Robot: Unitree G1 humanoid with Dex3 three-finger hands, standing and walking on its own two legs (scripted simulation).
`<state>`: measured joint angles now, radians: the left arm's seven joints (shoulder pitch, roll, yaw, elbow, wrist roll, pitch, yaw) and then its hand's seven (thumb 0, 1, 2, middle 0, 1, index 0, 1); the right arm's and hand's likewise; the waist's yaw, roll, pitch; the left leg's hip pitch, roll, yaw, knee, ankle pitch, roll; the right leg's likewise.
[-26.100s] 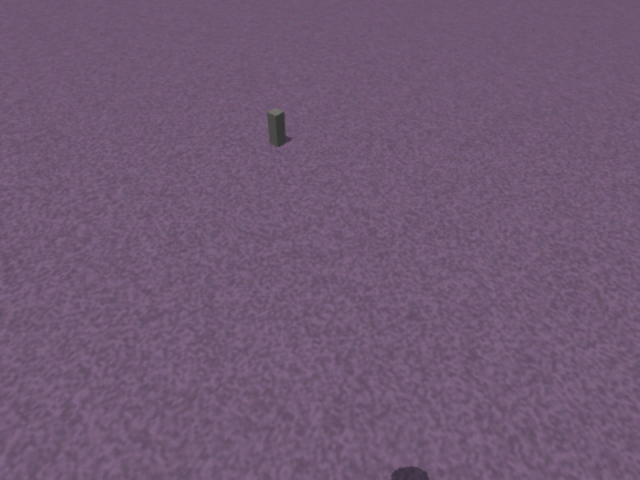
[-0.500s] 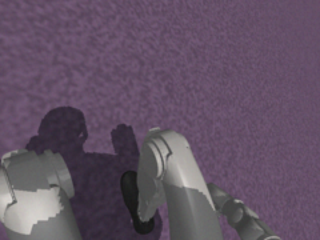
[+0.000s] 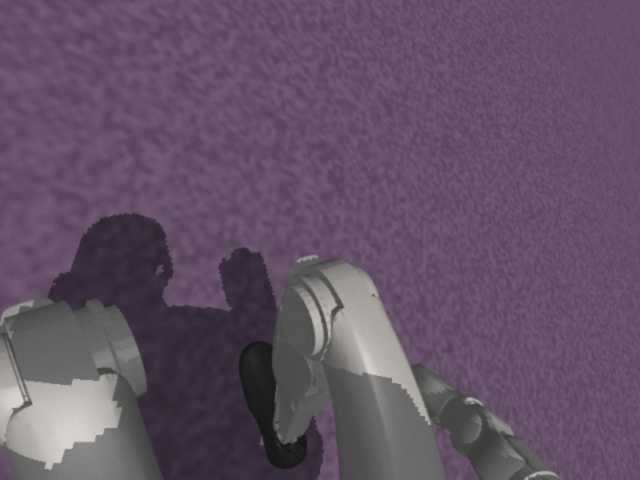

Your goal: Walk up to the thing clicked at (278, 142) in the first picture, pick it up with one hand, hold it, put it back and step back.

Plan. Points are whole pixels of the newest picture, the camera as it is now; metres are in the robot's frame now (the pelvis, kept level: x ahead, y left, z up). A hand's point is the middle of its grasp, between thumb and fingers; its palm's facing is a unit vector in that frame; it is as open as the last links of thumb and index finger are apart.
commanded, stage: withdraw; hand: left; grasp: from the side
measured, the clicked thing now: out of the picture +0.43 +0.33 -0.19
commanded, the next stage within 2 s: rise in 0.34 s
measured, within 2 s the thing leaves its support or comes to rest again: neither
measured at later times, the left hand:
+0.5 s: hand out of the picture +0.37 +0.44 -0.06, palm faces +0.55 -0.83 -0.09, open 17.0 cm
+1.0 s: hand out of the picture +0.25 +0.40 +0.08, palm faces +0.41 -0.76 -0.51, open 17.6 cm
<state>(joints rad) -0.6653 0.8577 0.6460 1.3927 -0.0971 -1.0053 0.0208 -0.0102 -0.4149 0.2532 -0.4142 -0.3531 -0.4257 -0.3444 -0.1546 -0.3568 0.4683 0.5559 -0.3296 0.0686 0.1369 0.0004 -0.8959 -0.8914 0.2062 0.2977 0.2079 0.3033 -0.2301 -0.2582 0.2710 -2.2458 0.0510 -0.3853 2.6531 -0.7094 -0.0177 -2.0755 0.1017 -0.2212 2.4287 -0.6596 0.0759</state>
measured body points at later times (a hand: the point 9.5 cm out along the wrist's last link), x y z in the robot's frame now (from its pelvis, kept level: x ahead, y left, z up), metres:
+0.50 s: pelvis +0.00 +0.00 +0.02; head +0.19 +0.17 +0.39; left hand +0.33 +0.48 -0.05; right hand +0.20 -0.24 -0.04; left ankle +0.08 +0.13 -0.25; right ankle +0.13 -0.13 -0.25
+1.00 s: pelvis +0.01 -0.02 +0.16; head +0.20 +0.07 +0.56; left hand +0.23 +0.43 +0.11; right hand +0.23 -0.22 +0.03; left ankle +0.08 +0.13 -0.25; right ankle +0.13 -0.13 -0.25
